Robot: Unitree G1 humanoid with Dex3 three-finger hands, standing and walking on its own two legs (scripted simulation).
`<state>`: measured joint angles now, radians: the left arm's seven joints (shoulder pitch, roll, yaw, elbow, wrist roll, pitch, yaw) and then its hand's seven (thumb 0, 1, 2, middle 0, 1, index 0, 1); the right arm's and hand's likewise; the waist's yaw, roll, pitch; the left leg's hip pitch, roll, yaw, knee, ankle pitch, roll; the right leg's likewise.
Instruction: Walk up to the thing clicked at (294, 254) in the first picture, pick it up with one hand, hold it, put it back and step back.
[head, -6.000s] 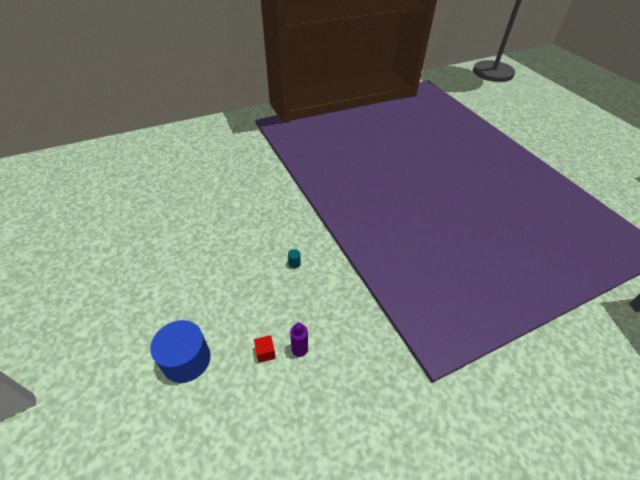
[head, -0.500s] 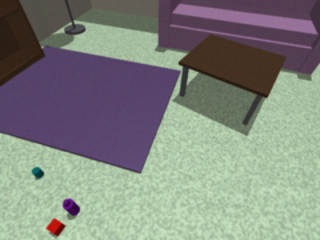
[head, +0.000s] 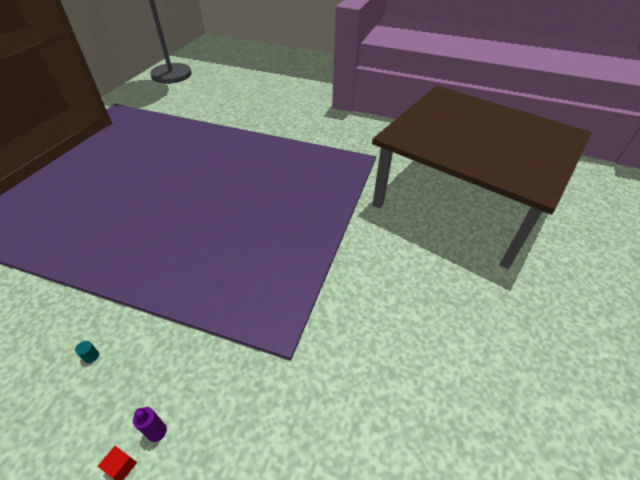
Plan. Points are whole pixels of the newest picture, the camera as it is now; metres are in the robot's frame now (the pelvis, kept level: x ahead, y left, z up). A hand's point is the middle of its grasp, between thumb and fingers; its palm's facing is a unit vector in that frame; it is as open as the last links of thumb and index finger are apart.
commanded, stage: walk up
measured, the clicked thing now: (87, 352) +0.70 +0.77 -0.74
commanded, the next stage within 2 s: none
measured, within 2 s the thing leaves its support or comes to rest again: neither
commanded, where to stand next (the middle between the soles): +1.03 +0.12 m, yaw +8 degrees
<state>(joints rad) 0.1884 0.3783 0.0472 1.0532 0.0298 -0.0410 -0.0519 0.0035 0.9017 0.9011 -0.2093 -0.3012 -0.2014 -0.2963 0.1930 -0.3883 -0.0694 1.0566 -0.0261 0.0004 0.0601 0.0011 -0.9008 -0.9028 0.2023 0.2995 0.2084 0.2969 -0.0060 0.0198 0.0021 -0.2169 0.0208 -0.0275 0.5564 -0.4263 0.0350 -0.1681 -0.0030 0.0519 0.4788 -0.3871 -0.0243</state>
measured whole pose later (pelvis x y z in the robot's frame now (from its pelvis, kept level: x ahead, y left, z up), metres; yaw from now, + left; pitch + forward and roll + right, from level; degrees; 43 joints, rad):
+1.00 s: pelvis +0.45 +0.06 +0.00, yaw +8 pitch -3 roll -1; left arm 0.28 0.37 0.05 0.87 0.01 -0.07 -0.06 0.00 0.90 0.90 -0.21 -0.30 -0.20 -0.30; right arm 0.27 -0.43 -0.07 0.83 -0.01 -0.06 0.05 0.00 -0.90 -0.90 0.20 0.30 0.21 0.30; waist 0.02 0.04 0.09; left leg -0.53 0.08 -0.05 0.88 -0.22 0.00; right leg -0.12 0.02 -0.12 0.43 -0.27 -0.06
